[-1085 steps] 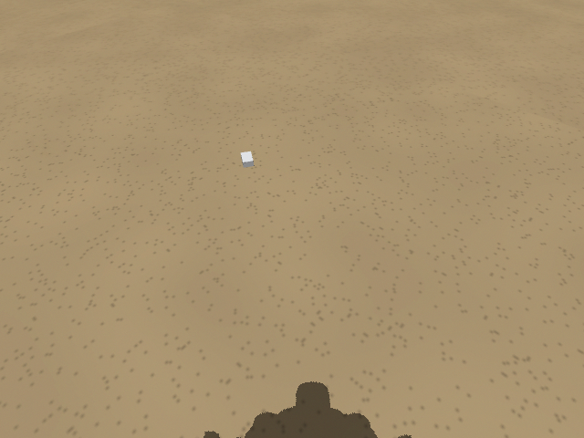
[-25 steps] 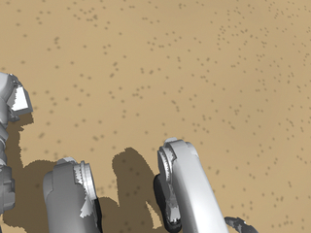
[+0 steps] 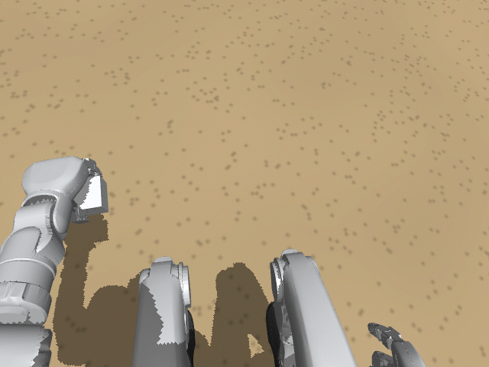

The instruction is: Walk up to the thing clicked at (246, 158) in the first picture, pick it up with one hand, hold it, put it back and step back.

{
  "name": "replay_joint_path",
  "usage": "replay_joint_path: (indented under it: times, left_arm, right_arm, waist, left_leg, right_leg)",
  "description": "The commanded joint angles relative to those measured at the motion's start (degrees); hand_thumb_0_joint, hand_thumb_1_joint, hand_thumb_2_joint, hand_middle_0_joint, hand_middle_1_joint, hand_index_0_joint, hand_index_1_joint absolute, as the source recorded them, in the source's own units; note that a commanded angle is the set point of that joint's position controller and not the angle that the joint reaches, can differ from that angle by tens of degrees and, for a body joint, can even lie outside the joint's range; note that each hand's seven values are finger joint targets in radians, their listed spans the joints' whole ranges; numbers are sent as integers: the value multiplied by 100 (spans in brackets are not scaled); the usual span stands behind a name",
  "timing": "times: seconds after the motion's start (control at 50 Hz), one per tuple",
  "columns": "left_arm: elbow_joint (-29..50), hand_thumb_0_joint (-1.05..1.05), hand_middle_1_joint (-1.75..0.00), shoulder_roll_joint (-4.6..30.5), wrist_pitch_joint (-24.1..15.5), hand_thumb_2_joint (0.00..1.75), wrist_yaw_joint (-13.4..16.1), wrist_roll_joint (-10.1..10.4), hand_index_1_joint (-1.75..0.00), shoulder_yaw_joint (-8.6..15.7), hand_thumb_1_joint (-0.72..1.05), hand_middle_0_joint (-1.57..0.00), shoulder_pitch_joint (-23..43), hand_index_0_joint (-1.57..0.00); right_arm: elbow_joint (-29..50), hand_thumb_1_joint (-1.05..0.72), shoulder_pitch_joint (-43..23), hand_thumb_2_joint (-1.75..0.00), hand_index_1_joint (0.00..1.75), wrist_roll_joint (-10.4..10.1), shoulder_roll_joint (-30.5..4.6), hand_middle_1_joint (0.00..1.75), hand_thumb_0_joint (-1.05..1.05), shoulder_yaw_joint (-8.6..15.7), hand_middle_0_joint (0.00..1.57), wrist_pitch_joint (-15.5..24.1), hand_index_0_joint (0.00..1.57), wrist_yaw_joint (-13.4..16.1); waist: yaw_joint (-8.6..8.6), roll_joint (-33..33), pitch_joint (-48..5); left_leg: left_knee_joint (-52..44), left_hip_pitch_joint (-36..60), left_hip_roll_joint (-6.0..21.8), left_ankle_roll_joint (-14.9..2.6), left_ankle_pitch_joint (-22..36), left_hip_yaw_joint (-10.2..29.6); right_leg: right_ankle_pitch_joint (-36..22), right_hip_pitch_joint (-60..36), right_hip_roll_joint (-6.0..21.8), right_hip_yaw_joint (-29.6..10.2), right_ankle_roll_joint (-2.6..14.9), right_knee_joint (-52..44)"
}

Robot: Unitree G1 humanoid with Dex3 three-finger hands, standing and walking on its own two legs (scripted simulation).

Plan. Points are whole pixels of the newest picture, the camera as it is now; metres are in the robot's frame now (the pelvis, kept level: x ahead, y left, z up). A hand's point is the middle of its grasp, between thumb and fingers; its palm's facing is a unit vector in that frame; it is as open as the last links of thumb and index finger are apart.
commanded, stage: lift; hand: left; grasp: from above
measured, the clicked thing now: (77, 198) +0.43 +0.30 -0.13
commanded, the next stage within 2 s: hold in 0.96 s
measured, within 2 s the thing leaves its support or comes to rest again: neither
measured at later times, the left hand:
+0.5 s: hand (5, 188) +0.36 +0.26 +0.11, palm faces -0.45 -0.13 -0.88, open 8.7 cm
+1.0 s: hand out of the picture +0.38 +0.24 +0.19, palm faces -0.45 -0.13 -0.88, open 8.7 cm
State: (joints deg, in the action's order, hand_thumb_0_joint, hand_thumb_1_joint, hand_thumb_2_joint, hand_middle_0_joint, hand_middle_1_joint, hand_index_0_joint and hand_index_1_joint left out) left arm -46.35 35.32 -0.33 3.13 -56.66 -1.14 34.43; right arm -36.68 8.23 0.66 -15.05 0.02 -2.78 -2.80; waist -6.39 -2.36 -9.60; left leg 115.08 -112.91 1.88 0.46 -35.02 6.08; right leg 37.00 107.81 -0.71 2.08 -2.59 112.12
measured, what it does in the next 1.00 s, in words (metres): rises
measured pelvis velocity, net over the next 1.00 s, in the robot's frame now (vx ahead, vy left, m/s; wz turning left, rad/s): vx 0.08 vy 0.00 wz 0.06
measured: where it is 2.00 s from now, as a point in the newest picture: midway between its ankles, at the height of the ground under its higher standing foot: (234, 364)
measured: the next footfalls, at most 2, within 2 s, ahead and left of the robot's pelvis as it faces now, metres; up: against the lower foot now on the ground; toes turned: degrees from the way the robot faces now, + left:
none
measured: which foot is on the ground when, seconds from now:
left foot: down 0.00-1.00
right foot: down 0.00-1.00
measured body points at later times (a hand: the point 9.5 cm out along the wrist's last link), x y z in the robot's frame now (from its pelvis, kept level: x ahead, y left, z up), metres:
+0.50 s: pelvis +0.03 +0.00 +0.19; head +0.13 +0.01 +0.63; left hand +0.38 +0.27 +0.16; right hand +0.15 -0.26 +0.07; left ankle +0.10 +0.13 -0.42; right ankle +0.10 -0.14 -0.42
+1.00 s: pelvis +0.08 +0.00 +0.28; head +0.14 -0.01 +0.73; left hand +0.40 +0.24 +0.25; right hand +0.17 -0.26 +0.15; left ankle +0.09 +0.13 -0.42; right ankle +0.10 -0.14 -0.42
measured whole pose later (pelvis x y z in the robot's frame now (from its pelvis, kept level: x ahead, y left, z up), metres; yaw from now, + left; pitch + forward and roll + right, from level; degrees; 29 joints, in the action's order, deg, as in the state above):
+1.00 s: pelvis +0.08 +0.00 +0.28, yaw +4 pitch +11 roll -1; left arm -48.8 20.4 6.2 9.0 -55.1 -10.5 19.4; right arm -43.9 14.5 -1.9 -14.0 2.3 0.8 2.3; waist -3.6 -2.4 -4.3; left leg 49.0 -38.7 2.4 0.9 -21.3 0.0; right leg 22.3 36.6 0.4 -0.6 -1.4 47.9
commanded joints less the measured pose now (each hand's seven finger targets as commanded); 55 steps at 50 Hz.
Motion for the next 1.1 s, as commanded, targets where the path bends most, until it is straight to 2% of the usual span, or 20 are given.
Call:
replay_joint_path:
  times: [0.0,0.08,0.12,0.14,0.22,0.24,0.3,0.36,0.42,0.5,0.54,0.58,0.66,0.74,0.76,0.82,0.86,0.9,1.02,1.08]
  left_arm:
    - [1701,0,-45,1424,138,35,244,56,-39,468,79,-105,1672,-110]
    - [1882,0,-45,1165,276,36,171,92,-40,361,80,-106,1281,-111]
    - [1982,0,-46,1079,337,36,185,80,-41,317,79,-106,954,-111]
    - [2068,0,-45,1121,357,36,204,140,-40,375,78,-105,855,-110]
    - [2080,0,-46,845,367,37,193,112,-41,165,77,-105,779,-110]
    - [2113,0,-48,950,366,38,220,120,-43,283,77,-105,705,-109]
    - [1906,0,-47,505,357,40,262,136,-42,-10,75,-104,457,-108]
    - [1659,0,-48,356,366,39,345,132,-44,-83,75,-103,251,-108]
    - [1575,0,-50,231,388,41,452,116,-45,-214,74,-102,238,-107]
    - [1331,0,-47,184,406,39,630,56,-43,-178,73,-101,321,-106]
    - [1201,0,-46,-30,443,39,726,14,-42,-382,76,-105,398,-109]
    - [1024,0,-47,74,489,41,799,16,-43,-284,76,-105,348,-109]
    - [952,0,-47,-73,553,43,856,5,-43,-370,75,-105,298,-109]
    - [897,0,-48,-160,626,45,918,20,-44,-413,77,-107,315,-110]
    - [842,0,-48,-225,645,45,906,45,-45,-456,75,-105,373,-109]
    - [842,0,-46,-147,669,45,901,51,-43,-396,73,-105,237,-108]
    - [801,0,-45,-319,656,44,884,81,-42,-512,72,-104,313,-107]
    - [838,0,-44,-287,635,46,864,117,-42,-471,71,-104,245,-107]
    - [781,0,-45,-451,604,49,845,92,-43,-596,71,-105,200,-107]
    - [791,0,-46,-299,596,46,829,57,-43,-535,70,-103,201,-106]
  right_arm:
    - [327,-88,702,-89,30,-93,-1121,30,0,452,20,96,20,215]
    - [325,-88,544,-89,30,-147,-1043,30,0,444,20,97,20,306]
    - [313,-88,508,-89,30,-172,-976,30,0,422,20,118,20,343]
    - [304,-88,504,-89,30,-195,-942,30,0,414,20,127,20,368]
    - [217,-88,497,-89,30,-225,-855,30,0,378,20,206,20,467]
    - [215,-89,484,-89,30,-233,-871,30,0,392,20,236,20,489]
    - [172,-88,476,-89,30,-255,-807,30,0,364,20,309,20,552]
    - [127,-88,468,-89,30,-283,-770,30,0,389,20,410,20,597]
    - [71,-89,507,-90,30,-296,-710,30,0,371,20,480,20,630]
    - [-37,-88,570,-89,30,-292,-742,30,0,400,20,567,20,671]
    - [-60,-88,638,-89,30,-294,-692,30,0,378,20,570,20,675]
    - [-119,-88,676,-89,30,-286,-702,30,0,407,20,590,20,676]
    - [-184,-88,704,-89,30,-270,-693,30,0,437,20,611,20,662]
    - [-184,-88,749,-89,30,-265,-691,30,0,451,20,581,20,620]
    - [-194,-88,746,-89,30,-259,-685,30,0,448,20,585,20,613]
    - [-199,-88,701,-89,30,-259,-706,30,0,465,20,569,20,609]
    - [-163,-88,678,-89,30,-255,-700,30,0,460,20,572,20,595]
    - [-169,-88,681,-89,30,-270,-691,30,0,481,20,567,20,597]
    - [-185,-88,672,-89,30,-282,-720,30,0,504,20,521,20,572]
    - [-163,-88,657,-89,30,-287,-746,30,0,513,20,490,20,558]
  waist:
    - [28,-1189,-3679]
    - [41,-1146,-3408]
    - [101,-946,-3444]
    - [90,-794,-3344]
    - [48,-755,-2836]
    - [121,-696,-2914]
    - [79,-595,-2334]
    - [130,-419,-2144]
    - [131,-306,-2032]
    - [209,-438,-1884]
    - [151,-264,-1696]
    - [210,-251,-1657]
    - [266,-242,-1691]
    - [312,-136,-1622]
    - [242,-160,-1612]
    - [318,-179,-1423]
    - [260,-86,-1325]
    - [332,-114,-1338]
    - [282,81,-1264]
    - [341,147,-1210]
  left_leg:
    - [-2350,3785,-56,-172,176,-181]
    - [-3006,4363,-24,-140,119,-116]
    - [-3158,4676,-48,-146,385,-211]
    - [-3223,4733,-71,-160,483,-293]
    - [-3818,5164,-77,-141,416,-326]
    - [-3964,5382,-68,-138,448,-308]
    - [-4498,5690,-48,-106,321,-231]
    - [-4826,6027,-65,-89,521,-277]
    - [-5069,6316,-123,-93,850,-423]
    - [-5626,6899,-90,-41,1046,-329]
    - [-5783,7018,-143,-64,1216,-448]
    - [-5943,7180,-156,-63,1415,-506]
    - [-6269,7746,-149,-45,2001,-505]
    - [-6555,8023,-193,-77,2223,-580]
    - [-6655,8146,-185,-56,2261,-554]
    - [-6942,8408,-175,-32,2316,-541]
    - [-7106,8539,-182,-32,2273,-551]
    - [-7209,8655,-191,-35,2422,-575]
    - [-7486,9142,-190,-27,2920,-613]
    - [-7603,9245,-228,-39,3081,-667]
  right_leg:
    - [-703,-2138,-151,299,387,-1887]
    - [-729,-2601,-138,259,363,-2377]
    - [-862,-3034,-156,223,375,-2721]
    - [-879,-3239,-140,172,365,-2959]
    - [-827,-3775,-144,78,360,-3543]
    - [-844,-3994,-149,58,366,-3686]
    - [-783,-4290,-152,25,363,-4104]
    - [-885,-4712,-149,-40,377,-4528]
    - [-1075,-5320,-154,-151,365,-5043]
    - [-1310,-5695,-158,-146,361,-5379]
    - [-1419,-5996,-181,-192,356,-5718]
    - [-1583,-6304,-177,-224,339,-5909]
    - [-2185,-6779,-156,-218,310,-6200]
    - [-2487,-7249,-122,-294,261,-6595]
    - [-2496,-7270,-119,-272,271,-6631]
    - [-2489,-7416,-119,-249,281,-6866]
    - [-2451,-7557,-110,-235,271,-7020]
    - [-2589,-7724,-114,-274,261,-7140]
    - [-3030,-8079,-117,-232,239,-7407]
    - [-3223,-8329,-102,-238,216,-7547]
